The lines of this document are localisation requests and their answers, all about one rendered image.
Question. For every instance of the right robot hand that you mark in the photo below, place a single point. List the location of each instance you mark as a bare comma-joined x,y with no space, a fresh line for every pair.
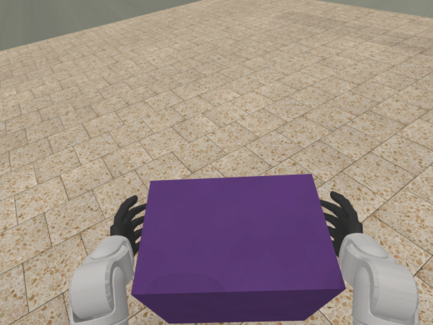
346,221

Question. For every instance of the right robot forearm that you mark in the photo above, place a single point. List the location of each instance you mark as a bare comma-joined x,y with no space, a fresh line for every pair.
384,292

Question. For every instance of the left robot forearm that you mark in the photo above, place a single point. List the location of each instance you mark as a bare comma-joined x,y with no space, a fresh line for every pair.
97,293

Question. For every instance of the carton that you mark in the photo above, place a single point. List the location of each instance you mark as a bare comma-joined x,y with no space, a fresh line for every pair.
235,249

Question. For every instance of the left robot hand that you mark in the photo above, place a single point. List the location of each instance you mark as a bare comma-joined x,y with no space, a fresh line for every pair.
123,226

